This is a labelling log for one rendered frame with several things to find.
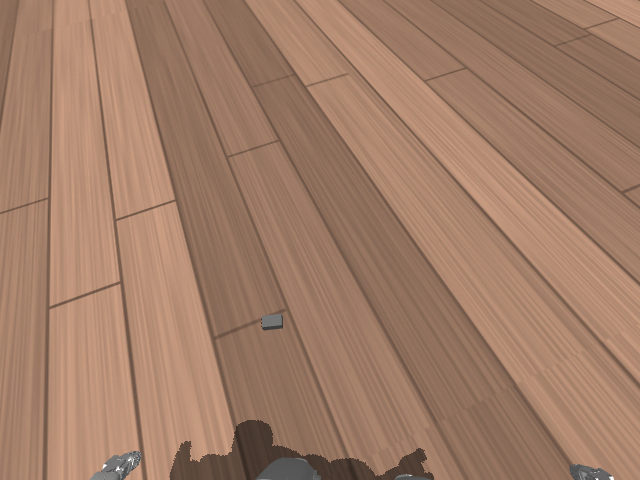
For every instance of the right robot hand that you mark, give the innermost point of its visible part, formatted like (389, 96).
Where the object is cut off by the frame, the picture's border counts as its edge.
(581, 472)

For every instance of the left robot hand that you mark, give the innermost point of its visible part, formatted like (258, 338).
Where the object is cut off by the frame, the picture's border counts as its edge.
(118, 467)

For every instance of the small box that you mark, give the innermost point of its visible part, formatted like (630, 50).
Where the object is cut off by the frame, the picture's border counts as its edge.
(270, 322)

